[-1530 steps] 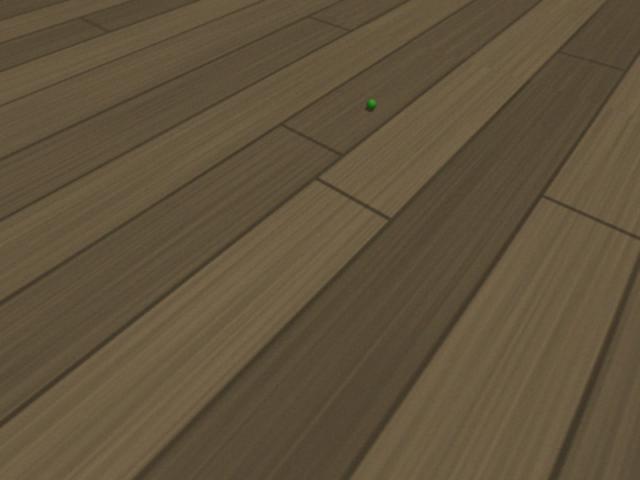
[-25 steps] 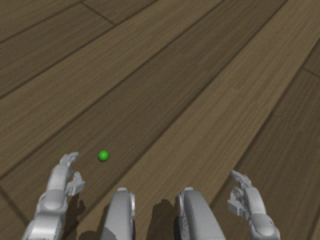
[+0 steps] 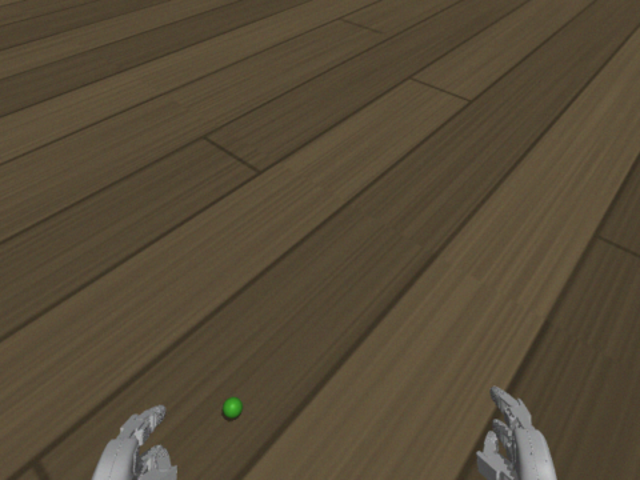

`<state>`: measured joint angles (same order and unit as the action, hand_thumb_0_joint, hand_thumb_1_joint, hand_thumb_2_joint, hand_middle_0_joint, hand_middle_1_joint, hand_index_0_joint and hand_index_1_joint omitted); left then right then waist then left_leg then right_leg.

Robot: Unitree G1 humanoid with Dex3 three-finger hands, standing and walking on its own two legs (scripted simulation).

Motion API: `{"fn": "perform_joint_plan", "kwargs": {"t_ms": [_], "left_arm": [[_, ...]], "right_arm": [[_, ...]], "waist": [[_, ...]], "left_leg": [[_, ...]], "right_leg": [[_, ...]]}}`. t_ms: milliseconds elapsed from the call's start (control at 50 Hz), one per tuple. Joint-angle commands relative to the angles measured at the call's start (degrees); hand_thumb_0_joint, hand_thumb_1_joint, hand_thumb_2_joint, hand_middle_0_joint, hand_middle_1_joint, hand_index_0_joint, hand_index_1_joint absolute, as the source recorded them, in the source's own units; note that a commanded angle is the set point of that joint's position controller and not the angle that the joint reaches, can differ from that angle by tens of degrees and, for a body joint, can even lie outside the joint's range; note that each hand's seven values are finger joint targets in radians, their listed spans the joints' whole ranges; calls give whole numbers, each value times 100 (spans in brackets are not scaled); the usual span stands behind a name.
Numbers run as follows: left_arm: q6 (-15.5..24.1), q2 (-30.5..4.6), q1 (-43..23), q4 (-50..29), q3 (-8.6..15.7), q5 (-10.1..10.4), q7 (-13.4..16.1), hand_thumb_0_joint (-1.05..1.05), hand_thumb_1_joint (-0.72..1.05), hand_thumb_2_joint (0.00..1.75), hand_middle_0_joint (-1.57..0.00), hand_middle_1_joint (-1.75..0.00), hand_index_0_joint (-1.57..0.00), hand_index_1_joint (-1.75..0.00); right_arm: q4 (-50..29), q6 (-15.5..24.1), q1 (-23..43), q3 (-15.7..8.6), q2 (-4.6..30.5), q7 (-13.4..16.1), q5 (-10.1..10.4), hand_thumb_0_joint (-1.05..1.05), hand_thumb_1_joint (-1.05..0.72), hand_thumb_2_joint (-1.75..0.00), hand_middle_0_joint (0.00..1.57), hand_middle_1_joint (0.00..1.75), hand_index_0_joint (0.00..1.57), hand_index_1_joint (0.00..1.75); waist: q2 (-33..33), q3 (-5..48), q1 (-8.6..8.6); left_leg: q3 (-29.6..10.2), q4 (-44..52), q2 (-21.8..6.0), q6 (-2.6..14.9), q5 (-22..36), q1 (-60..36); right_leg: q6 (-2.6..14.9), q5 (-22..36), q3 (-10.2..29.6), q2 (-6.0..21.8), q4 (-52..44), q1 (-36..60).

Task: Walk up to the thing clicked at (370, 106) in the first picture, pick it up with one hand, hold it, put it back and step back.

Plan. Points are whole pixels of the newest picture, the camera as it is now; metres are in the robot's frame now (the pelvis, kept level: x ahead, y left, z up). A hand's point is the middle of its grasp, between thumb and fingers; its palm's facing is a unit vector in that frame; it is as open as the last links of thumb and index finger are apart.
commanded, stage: home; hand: left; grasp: from above
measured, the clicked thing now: (232, 407) +0.45 +0.23 -0.69
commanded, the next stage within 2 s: stand in 1.94 s
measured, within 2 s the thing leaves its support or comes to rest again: neither
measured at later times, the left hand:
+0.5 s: hand out of the picture +0.16 +0.17 -0.05, palm faces +0.06 -0.98 -0.19, open 7.4 cm
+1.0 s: hand out of the picture +0.15 +0.17 -0.05, palm faces +0.05 -0.98 -0.19, open 7.4 cm
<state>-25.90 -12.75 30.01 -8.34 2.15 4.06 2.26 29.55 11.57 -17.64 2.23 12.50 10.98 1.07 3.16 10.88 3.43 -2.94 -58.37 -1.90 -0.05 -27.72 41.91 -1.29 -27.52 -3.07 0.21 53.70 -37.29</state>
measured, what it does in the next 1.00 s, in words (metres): stands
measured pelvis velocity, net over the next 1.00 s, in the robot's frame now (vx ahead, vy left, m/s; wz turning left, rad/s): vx -0.01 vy -0.01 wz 0.00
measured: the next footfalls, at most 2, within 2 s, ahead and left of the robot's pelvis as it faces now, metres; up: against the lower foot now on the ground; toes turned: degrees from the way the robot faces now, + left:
none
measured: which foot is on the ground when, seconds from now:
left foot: down 0.00-1.00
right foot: down 0.00-1.00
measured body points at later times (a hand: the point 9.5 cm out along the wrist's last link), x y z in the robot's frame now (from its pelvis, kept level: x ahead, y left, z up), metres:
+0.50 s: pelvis +0.00 -0.01 +0.00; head +0.01 +0.00 +0.45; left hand +0.15 +0.23 -0.03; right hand +0.16 -0.25 -0.06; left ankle +0.01 +0.11 -0.68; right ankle -0.01 -0.14 -0.68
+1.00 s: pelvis -0.01 -0.01 +0.00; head +0.00 +0.00 +0.45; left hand +0.15 +0.22 -0.03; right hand +0.15 -0.25 -0.06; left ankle +0.01 +0.11 -0.68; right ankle -0.01 -0.14 -0.68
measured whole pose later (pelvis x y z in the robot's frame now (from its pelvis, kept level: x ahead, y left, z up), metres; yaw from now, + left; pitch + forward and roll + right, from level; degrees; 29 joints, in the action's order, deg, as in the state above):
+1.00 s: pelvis -0.01 -0.01 +0.00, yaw +0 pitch +9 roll -3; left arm -26.2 -12.9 28.8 -7.0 1.7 3.5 0.7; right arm 31.3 14.6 -16.7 2.2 12.7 10.8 0.3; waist 2.6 9.2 2.5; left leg -3.0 -57.9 -1.8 -0.5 -27.0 40.2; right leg -0.9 -27.4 -3.0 0.2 54.4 -36.1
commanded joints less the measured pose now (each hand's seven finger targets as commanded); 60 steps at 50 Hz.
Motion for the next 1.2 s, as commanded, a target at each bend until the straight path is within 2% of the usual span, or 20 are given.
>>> {"fn": "perform_joint_plan", "kwargs": {"t_ms": [0,60,200,260,280,380,580,620,660,720,780,840,860,880,900,1020,1040,1060,1100,1180], "left_arm": [[242,-519,-248,-1020,284,-77,-49,0,90,90,-20,-30,-20,-30],[275,-528,-333,-962,286,-103,-95,0,90,90,-20,-30,-20,-30],[301,-601,-333,-1017,338,-142,-97,0,90,90,-20,-30,-20,-30],[278,-537,-281,-914,267,-145,-91,0,90,90,-20,-30,-20,-30],[293,-601,-290,-1014,362,-142,-79,0,90,90,-20,-30,-20,-30],[274,-572,-230,-922,322,-139,-79,0,90,90,-20,-30,-20,-30],[287,-546,-279,-901,282,-135,-98,0,90,90,-20,-30,-20,-30],[310,-684,-378,-1055,390,-135,-70,0,90,90,-20,-30,-20,-30],[255,-461,-193,-800,228,-122,-103,0,90,90,-20,-30,-20,-30],[300,-683,-348,-1081,381,-120,-87,0,90,90,-20,-30,-20,-30],[277,-556,-259,-922,278,-128,-107,0,90,90,-20,-30,-20,-30],[279,-656,-368,-1010,334,-134,-98,0,90,90,-20,-30,-20,-30],[222,-472,-160,-723,221,-135,-106,0,90,90,-20,-30,-20,-30],[274,-684,-411,-1136,382,-100,-101,0,90,90,-20,-30,-20,-30],[273,-649,-381,-1044,333,-113,-99,0,90,90,-20,-30,-20,-30],[243,-643,-318,-1043,309,-135,-87,0,90,90,-20,-30,-20,-30],[227,-510,-208,-924,209,-126,-105,0,90,90,-20,-30,-20,-30],[248,-682,-329,-1127,354,-134,-84,0,90,90,-20,-30,-20,-30],[249,-632,-314,-1032,270,-146,-88,0,90,90,-20,-30,-20,-30],[256,-627,-269,-1077,283,-118,-83,0,90,90,-20,-30,-20,-30]], "right_arm": [[-818,437,412,-317,687,54,-49,0,-90,-90,20,30,20,30],[-794,505,427,-325,719,46,-66,0,-90,-90,20,30,20,30],[-742,576,450,-327,715,30,-88,0,-90,-90,20,30,20,30],[-747,575,501,-302,701,28,-92,0,-90,-90,20,30,20,30],[-732,581,515,-308,699,31,-101,0,-90,-90,20,30,20,30],[-723,583,503,-311,710,29,-98,0,-90,-90,20,30,20,30],[-722,612,541,-314,710,34,-89,0,-90,-90,20,30,20,30],[-721,601,499,-331,719,51,-85,0,-90,-90,20,30,20,30],[-735,627,514,-304,702,41,-77,0,-90,-90,20,30,20,30],[-724,630,504,-342,746,49,-81,0,-90,-90,20,30,20,30],[-717,633,489,-326,705,49,-84,0,-90,-90,20,30,20,30],[-721,632,496,-338,730,45,-91,0,-90,-90,20,30,20,30],[-730,635,520,-309,688,53,-73,0,-90,-90,20,30,20,30],[-765,654,502,-337,742,50,-76,0,-90,-90,20,30,20,30],[-713,638,511,-321,714,54,-68,0,-90,-90,20,30,20,30],[-735,656,487,-320,702,70,-78,0,-90,-90,20,30,20,30],[-694,651,459,-323,696,61,-79,0,-90,-90,20,30,20,30],[-719,644,493,-336,725,61,-76,0,-90,-90,20,30,20,30],[-735,639,538,-351,763,56,-78,0,-90,-90,20,30,20,30],[-741,634,458,-359,756,56,-81,0,-90,-90,20,30,20,30]], "waist": [[-2,115,-14],[-22,75,-25],[47,346,-83],[-18,205,-85],[-50,269,-115],[-41,318,-127],[38,105,-123],[-12,217,-153],[-148,62,-101],[-82,250,-114],[-24,197,-103],[-13,114,-109],[-106,48,-99],[-87,186,-115],[-74,121,-131],[-61,209,-96],[-44,217,-108],[45,185,-141],[46,70,-122],[45,247,-106]], "left_leg": [[-27,1108,135,72,1094,-794],[-62,1134,113,59,1085,-868],[-10,1004,157,58,1580,-1020],[26,1013,180,77,1369,-928],[37,995,183,78,1377,-935],[19,981,172,78,1497,-939],[5,1118,156,72,961,-827],[43,1089,166,84,960,-844],[67,1050,160,97,968,-796],[57,1043,159,89,1033,-862],[63,1048,159,79,1010,-867],[47,1082,151,75,876,-784],[55,1060,160,84,888,-763],[59,1049,161,94,907,-804],[62,1061,158,91,837,-779],[107,966,177,101,1054,-836],[75,1014,168,88,1040,-836],[48,1064,141,74,1036,-853],[-19,1145,118,65,813,-794],[19,1048,113,56,1252,-918]], "right_leg": [[156,955,-169,-217,-870,73],[147,909,-181,-216,-847,47],[145,1366,-126,-180,-795,300],[123,1225,-116,-168,-874,249],[123,1227,-111,-162,-888,318],[124,1335,-113,-168,-848,337],[125,870,-111,-172,-898,166],[125,858,-93,-159,-934,213],[116,871,-87,-153,-939,172],[115,931,-89,-158,-922,232],[126,898,-71,-157,-903,166],[117,782,-84,-165,-900,114],[116,793,-78,-151,-940,99],[114,809,-65,-153,-935,176],[110,747,-64,-149,-953,143],[102,977,-34,-126,-931,192],[119,945,-51,-144,-888,191],[135,906,-79,-157,-860,179],[138,710,-109,-176,-847,100],[148,1066,-110,-187,-785,192]]}}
